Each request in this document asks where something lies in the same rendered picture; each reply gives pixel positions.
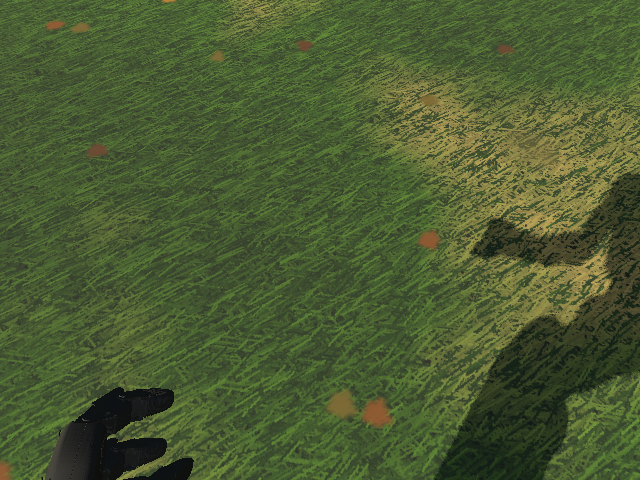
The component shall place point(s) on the robot left hand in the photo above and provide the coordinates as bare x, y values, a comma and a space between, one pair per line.
83, 452

